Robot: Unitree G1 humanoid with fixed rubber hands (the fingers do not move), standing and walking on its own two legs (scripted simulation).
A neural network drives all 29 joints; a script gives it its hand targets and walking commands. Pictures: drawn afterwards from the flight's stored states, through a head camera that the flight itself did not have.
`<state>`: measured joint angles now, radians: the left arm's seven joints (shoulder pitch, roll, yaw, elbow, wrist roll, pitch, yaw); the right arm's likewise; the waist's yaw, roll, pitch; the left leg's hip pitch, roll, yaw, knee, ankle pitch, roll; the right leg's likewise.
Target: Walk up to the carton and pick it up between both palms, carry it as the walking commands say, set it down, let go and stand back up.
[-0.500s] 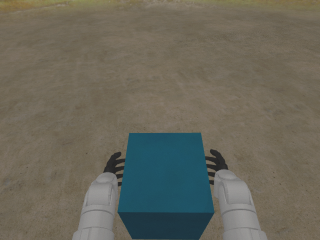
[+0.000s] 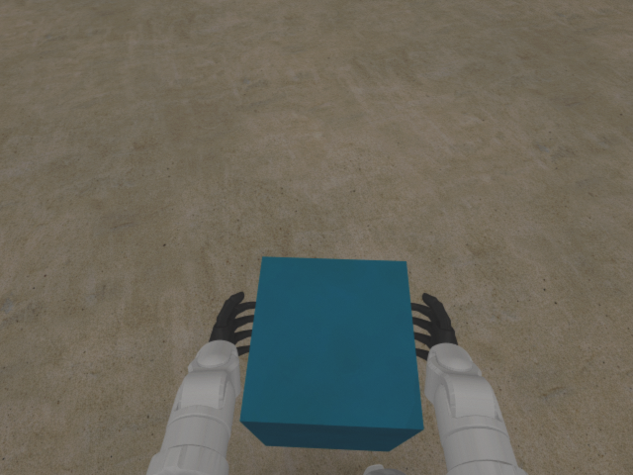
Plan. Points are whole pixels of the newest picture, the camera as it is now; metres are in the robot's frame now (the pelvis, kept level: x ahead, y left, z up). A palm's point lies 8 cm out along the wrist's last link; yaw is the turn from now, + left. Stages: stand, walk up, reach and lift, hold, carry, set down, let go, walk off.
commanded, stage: set down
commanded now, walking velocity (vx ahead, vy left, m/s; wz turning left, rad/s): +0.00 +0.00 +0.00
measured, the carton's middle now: (330, 361) +0.31 -0.02 -0.10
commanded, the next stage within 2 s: none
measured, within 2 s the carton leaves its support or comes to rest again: neither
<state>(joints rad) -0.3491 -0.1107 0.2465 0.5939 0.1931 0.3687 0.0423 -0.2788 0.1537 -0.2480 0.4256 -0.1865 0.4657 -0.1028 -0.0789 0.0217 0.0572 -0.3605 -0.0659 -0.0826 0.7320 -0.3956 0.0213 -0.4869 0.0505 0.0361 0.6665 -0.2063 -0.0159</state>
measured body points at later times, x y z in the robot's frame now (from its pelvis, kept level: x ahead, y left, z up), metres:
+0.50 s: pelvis -0.02 +0.00 -0.06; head +0.11 -0.02 +0.37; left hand +0.35 +0.13 -0.13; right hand +0.32 -0.17 -0.13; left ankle -0.01 +0.11 -0.72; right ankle +0.08 -0.11 -0.72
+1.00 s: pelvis -0.04 -0.02 -0.13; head +0.15 -0.04 +0.28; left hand +0.37 +0.14 -0.21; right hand +0.35 -0.16 -0.22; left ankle -0.01 +0.11 -0.72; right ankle +0.08 -0.11 -0.72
